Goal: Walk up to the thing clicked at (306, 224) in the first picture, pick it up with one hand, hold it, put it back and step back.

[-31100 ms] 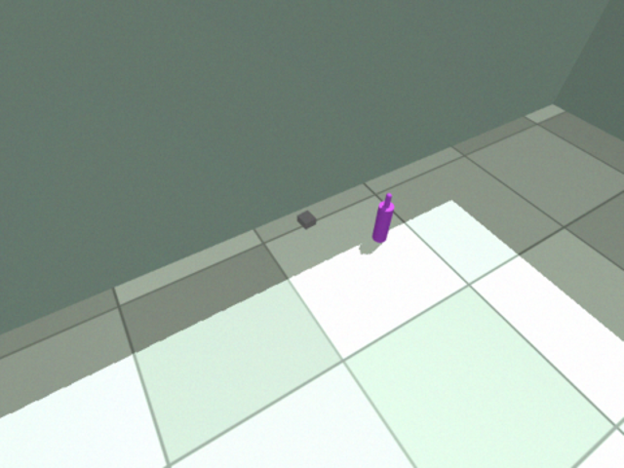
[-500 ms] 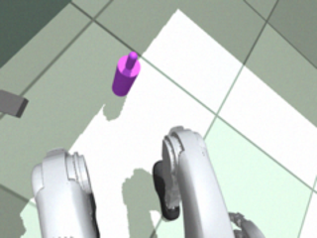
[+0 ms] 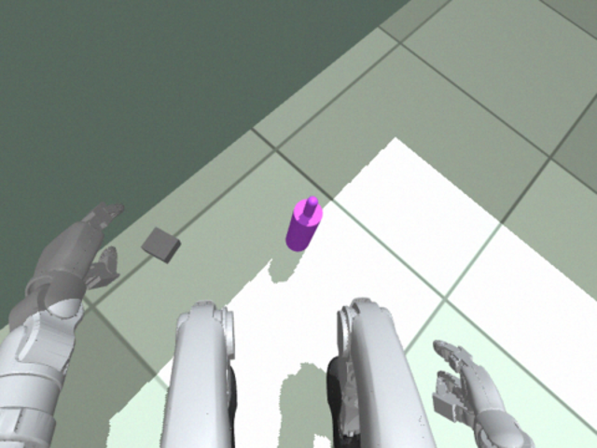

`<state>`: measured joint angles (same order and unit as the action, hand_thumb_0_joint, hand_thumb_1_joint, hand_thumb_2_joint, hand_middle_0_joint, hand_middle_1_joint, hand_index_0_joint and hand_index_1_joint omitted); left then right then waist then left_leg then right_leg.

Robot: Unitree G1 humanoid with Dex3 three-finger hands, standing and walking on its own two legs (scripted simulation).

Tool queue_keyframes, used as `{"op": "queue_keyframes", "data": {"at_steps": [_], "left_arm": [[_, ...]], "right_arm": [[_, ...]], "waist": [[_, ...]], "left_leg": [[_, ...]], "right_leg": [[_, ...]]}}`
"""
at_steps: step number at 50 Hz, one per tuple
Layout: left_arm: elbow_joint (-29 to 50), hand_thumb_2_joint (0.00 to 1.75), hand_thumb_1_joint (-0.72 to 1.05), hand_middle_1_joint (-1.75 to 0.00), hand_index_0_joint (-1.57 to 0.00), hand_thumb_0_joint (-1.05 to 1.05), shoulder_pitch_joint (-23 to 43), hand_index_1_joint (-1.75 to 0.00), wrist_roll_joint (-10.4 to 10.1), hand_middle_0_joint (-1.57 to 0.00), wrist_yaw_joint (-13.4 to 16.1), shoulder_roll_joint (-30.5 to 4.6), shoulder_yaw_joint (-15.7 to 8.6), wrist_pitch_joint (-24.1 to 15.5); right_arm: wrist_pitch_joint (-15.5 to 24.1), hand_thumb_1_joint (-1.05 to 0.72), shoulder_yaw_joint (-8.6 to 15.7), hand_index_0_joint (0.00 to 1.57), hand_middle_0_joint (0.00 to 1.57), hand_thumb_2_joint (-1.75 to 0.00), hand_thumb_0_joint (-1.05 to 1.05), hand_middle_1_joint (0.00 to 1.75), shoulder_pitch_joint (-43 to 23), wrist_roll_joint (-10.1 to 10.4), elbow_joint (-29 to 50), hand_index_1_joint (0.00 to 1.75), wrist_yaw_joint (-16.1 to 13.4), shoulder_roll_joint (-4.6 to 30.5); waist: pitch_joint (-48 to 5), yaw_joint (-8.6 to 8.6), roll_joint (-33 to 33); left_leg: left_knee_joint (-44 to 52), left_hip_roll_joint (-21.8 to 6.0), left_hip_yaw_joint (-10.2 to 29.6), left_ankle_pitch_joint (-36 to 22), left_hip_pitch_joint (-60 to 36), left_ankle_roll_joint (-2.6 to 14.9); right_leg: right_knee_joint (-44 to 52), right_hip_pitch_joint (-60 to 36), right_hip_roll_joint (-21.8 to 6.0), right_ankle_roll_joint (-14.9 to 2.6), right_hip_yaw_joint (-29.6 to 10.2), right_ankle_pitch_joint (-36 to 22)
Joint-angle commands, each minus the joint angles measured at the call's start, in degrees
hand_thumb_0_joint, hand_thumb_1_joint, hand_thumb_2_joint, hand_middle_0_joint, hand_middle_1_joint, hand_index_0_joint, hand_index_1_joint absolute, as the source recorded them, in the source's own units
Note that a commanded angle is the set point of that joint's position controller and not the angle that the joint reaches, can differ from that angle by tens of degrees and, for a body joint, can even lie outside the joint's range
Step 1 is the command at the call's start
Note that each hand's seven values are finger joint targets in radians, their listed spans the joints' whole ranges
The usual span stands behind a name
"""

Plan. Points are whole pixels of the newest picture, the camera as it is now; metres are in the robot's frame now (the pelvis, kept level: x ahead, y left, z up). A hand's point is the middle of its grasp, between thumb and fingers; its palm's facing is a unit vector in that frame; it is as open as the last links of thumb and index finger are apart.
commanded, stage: home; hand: left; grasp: from above
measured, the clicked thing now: (161, 245) +0.49 +0.29 -0.46
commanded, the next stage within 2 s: none
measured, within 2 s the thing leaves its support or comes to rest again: neither
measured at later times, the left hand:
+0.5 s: hand (82, 314) +0.26 +0.20 +0.10, palm faces +0.10 -0.96 -0.26, open 7.4 cm
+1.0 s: hand (6, 371) +0.22 +0.19 +0.19, palm faces +0.17 -0.97 -0.19, open 7.4 cm
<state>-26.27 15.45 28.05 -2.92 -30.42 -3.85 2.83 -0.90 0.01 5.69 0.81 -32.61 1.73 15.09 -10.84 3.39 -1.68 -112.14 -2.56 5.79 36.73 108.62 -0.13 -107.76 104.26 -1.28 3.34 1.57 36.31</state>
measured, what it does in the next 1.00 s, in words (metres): rises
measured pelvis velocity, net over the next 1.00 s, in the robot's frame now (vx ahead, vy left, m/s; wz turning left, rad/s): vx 0.09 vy -0.01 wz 0.10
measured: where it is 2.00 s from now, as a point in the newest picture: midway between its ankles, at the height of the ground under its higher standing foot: (284, 428)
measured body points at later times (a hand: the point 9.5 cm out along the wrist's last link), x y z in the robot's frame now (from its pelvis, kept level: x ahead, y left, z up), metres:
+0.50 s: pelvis +0.06 -0.01 +0.18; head +0.15 +0.01 +0.63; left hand +0.26 +0.25 +0.12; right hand +0.24 -0.24 +0.10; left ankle +0.08 +0.12 -0.44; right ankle +0.09 -0.15 -0.44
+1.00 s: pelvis +0.09 -0.01 +0.24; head +0.11 +0.01 +0.69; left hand +0.21 +0.24 +0.21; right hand +0.29 -0.23 +0.19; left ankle +0.08 +0.12 -0.44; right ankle +0.09 -0.15 -0.44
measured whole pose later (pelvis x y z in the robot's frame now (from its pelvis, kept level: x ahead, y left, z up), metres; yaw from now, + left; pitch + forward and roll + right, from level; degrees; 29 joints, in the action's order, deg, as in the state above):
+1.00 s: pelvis +0.09 -0.01 +0.24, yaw +6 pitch +11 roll -3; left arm 7.5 -28.9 -2.9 0.7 -12.3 -2.6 26.9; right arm 13.3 -1.7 15.1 0.1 -29.9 -10.5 12.5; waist -9.9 1.7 -2.2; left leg -58.2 -2.8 3.3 28.1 41.0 -1.3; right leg -54.1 37.0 -2.2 2.2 3.6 27.6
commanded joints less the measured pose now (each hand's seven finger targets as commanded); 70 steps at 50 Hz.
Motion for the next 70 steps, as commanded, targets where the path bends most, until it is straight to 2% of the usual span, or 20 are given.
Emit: {"op": "queue_keyframes", "data": {"at_steps": [1,6,7,10,11,12,15,16,19,24,29,35,42,47,49,51,58,60,65,70], "left_arm": [[16.3,0.90,0.90,-0.30,-0.20,0.00,5.4,-0.30,-6.7,-0.20,3.6,-8.1,-5.3,1.1],[22.2,0.90,0.90,-0.30,-0.20,0.00,-3.3,-0.30,-14.0,-0.20,4.6,-3.9,-4.4,5.9],[24.1,0.90,0.90,-0.30,-0.20,0.00,-4.9,-0.30,-15.3,-0.20,4.9,-3.7,-4.8,6.8],[25.7,0.90,0.90,-0.30,-0.20,0.00,-11.1,-0.30,-19.5,-0.20,5.3,-0.3,-4.1,9.7],[26.7,0.90,0.90,-0.30,-0.20,0.00,-12.6,-0.30,-20.9,-0.20,5.6,-0.4,-4.9,10.6],[27.1,0.90,0.90,-0.30,-0.20,0.00,-14.3,-0.30,-21.9,-0.20,5.8,1.0,-4.2,11.4],[29.5,0.90,0.90,-0.30,-0.20,0.00,-17.9,-0.30,-24.6,-0.20,6.6,2.6,-4.7,13.5],[30.4,0.90,0.90,-0.30,-0.20,0.00,-19.1,-0.30,-25.5,-0.20,6.7,4.3,-3.7,14.1],[32.1,0.90,0.90,-0.30,-0.20,0.00,-23.7,-0.30,-28.0,-0.20,7.4,6.2,-4.2,16.1],[36.3,0.90,0.90,-0.30,-0.20,0.00,-30.9,-0.30,-31.1,-0.20,7.5,9.8,-3.7,18.8],[40.6,0.90,0.90,-0.30,-0.20,0.00,-38.3,-0.30,-32.3,-0.20,7.1,11.5,-3.4,20.7],[43.3,0.90,0.90,-0.30,-0.20,0.00,-44.6,-0.30,-31.7,-0.20,6.0,13.2,-1.6,21.8],[44.5,0.90,0.90,-0.30,-0.20,0.00,-42.8,-0.30,-31.2,-0.20,4.4,12.6,-1.4,21.6],[45.0,0.90,0.90,-0.30,-0.20,0.00,-42.2,-0.30,-30.9,-0.20,4.0,12.3,-1.7,20.9],[45.9,0.90,0.90,-0.30,-0.20,0.00,-42.5,-0.30,-30.7,-0.20,4.1,12.1,-2.0,20.5],[45.9,0.90,0.90,-0.30,-0.20,0.00,-42.0,-0.30,-30.6,-0.20,4.1,12.0,-1.3,20.5],[45.0,0.90,0.90,-0.30,-0.20,0.00,-42.8,-0.30,-30.5,-0.20,4.6,12.0,-1.6,20.5],[45.1,0.90,0.90,-0.30,-0.20,0.00,-43.3,-0.30,-30.5,-0.20,4.6,12.1,-1.4,20.5],[44.7,0.90,0.90,-0.30,-0.20,0.00,-42.8,-0.30,-30.7,-0.20,4.5,12.2,-1.6,20.8],[45.0,0.90,0.90,-0.30,-0.20,0.00,-42.9,-0.30,-30.8,-0.20,4.5,12.2,-1.2,20.9]], "right_arm": [[3.5,-0.90,4.6,0.20,0.20,-0.90,0.00,0.30,3.8,1.0,5.8,0.30,-2.2,10.1],[5.5,-0.90,4.4,0.20,0.20,-0.90,0.00,0.30,2.1,1.5,7.3,0.30,-3.6,8.6],[5.8,-0.90,4.4,0.20,0.20,-0.90,0.00,0.30,1.9,1.6,7.7,0.30,-3.9,8.3],[6.8,-0.90,3.9,0.20,0.20,-0.90,0.00,0.30,2.0,1.7,7.6,0.30,-4.8,7.3],[7.1,-0.90,3.7,0.20,0.20,-0.90,0.00,0.30,1.9,1.8,7.9,0.30,-5.2,6.9],[7.4,-0.90,3.5,0.20,0.20,-0.90,0.00,0.30,2.3,1.8,8.0,0.30,-5.6,6.6],[8.4,-0.90,2.7,0.20,0.20,-0.90,0.00,0.30,3.1,1.8,7.9,0.30,-6.7,6.0],[8.8,-0.90,2.4,0.20,0.20,-0.90,0.00,0.30,3.5,1.9,8.2,0.30,-7.2,5.7],[10.0,-0.90,1.7,0.20,0.20,-0.90,0.00,0.30,4.7,1.9,8.3,0.30,-8.8,5.3],[12.3,-0.90,0.8,0.20,0.20,-0.90,0.00,0.30,6.9,1.6,9.0,0.30,-11.3,4.4],[13.8,-0.90,0.7,0.20,0.20,-0.90,0.00,0.30,8.4,1.1,10.1,0.30,-12.6,3.8],[15.2,-0.90,0.8,0.20,0.20,-0.90,0.00,0.30,8.4,0.4,11.1,0.30,-13.1,3.6],[16.7,-0.90,1.4,0.20,0.20,-0.90,0.00,0.30,7.5,-0.2,11.1,0.30,-13.0,4.4],[17.4,-0.90,1.4,0.20,0.20,-0.90,0.00,0.30,6.9,-0.5,11.1,0.30,-12.8,4.5],[17.7,-0.90,1.7,0.20,0.20,-0.90,0.00,0.30,7.0,-0.6,10.8,0.30,-12.7,4.5],[17.6,-0.90,1.5,0.20,0.20,-0.90,0.00,0.30,6.8,-0.6,10.9,0.30,-12.7,4.6],[17.7,-0.90,1.4,0.20,0.20,-0.90,0.00,0.30,6.3,-0.7,10.6,0.30,-12.7,4.6],[17.7,-0.90,1.4,0.20,0.20,-0.90,0.00,0.30,6.5,-0.7,10.5,0.30,-12.8,4.4],[17.9,-0.90,1.3,0.20,0.20,-0.90,0.00,0.30,6.2,-0.7,10.3,0.30,-12.8,4.6],[17.8,-0.90,1.2,0.20,0.20,-0.90,0.00,0.30,6.4,-0.6,10.6,0.30,-12.8,4.5]], "waist": [[-28.9,0.94,-8.4],[-26.6,0.92,-6.0],[-27.1,0.60,-6.4],[-26.2,1.58,-4.0],[-25.3,1.14,-3.3],[-23.4,1.57,-3.5],[-21.8,0.86,-3.5],[-20.6,1.39,-4.1],[-18.0,0.61,-4.2],[-14.9,0.74,-3.5],[-11.2,-0.09,-2.6],[-5.7,-0.42,-1.0],[-1.4,-0.16,0.0],[-1.9,-0.56,-0.4],[-4.0,-0.99,-2.1],[-3.5,-0.54,-2.4],[-2.5,-1.16,-2.1],[-4.1,-0.91,-1.5],[-2.0,-1.36,-1.9],[-2.2,-1.42,-1.5]], "left_leg": [[24.6,0.8,0.5,0.8,-32.7,1.49],[29.7,1.3,-0.8,-0.7,-38.0,1.36],[30.2,1.5,-1.5,-2.4,-39.5,1.28],[32.6,1.7,-2.2,-7.5,-43.2,1.33],[34.0,1.7,-2.3,-7.7,-44.4,1.35],[35.4,1.7,-2.5,-8.5,-45.3,1.32],[40.1,1.4,-2.0,-10.1,-50.6,1.06],[42.1,1.3,-1.6,-10.3,-52.7,0.86],[46.5,1.2,-1.3,-12.6,-57.5,0.55],[51.8,1.7,-2.9,-19.5,-64.5,0.60],[57.0,2.0,-3.5,-24.1,-70.0,0.61],[61.1,2.2,-3.5,-25.4,-72.9,0.65],[63.3,2.3,-4.1,-21.3,-73.7,0.76],[63.1,2.8,-4.5,-19.9,-73.8,0.80],[63.1,2.5,-4.2,-22.3,-75.3,0.40],[63.4,2.4,-3.9,-22.1,-75.4,0.35],[64.1,2.1,-3.4,-21.0,-74.8,0.28],[63.2,2.3,-3.8,-23.2,-75.4,0.44],[64.6,1.9,-3.0,-19.5,-74.4,0.22],[64.3,2.0,-3.3,-19.9,-74.2,0.30]], "right_leg": [[16.8,-19.0,1.8,-4.44,3.2,-4.5],[25.5,-27.9,1.4,-4.26,1.6,-4.2],[27.0,-30.3,1.4,-4.30,1.2,-5.3],[31.2,-36.5,1.4,-4.06,0.7,-9.6],[33.0,-38.3,1.5,-3.98,0.5,-9.6],[34.6,-40.0,1.6,-3.98,0.5,-10.3],[38.6,-44.6,1.6,-3.96,0.3,-11.5],[39.9,-45.5,1.6,-3.91,0.5,-11.7],[44.0,-49.9,1.7,-3.86,0.7,-13.4],[51.2,-58.9,1.9,-3.54,1.0,-19.6],[56.7,-65.9,2.2,-3.27,1.9,-24.0],[60.3,-68.6,2.5,-3.25,3.2,-24.3],[62.3,-68.3,2.2,-2.92,3.5,-20.3],[62.7,-69.1,1.8,-2.61,3.1,-19.5],[61.7,-69.8,1.9,-2.86,3.2,-21.3],[61.7,-69.3,2.1,-2.83,3.4,-21.0],[61.5,-69.5,2.3,-2.94,3.7,-19.8],[61.7,-70.5,2.1,-2.83,3.3,-22.0],[61.7,-69.1,2.4,-2.95,3.8,-18.4],[61.9,-69.3,2.3,-2.91,3.5,-18.8]]}}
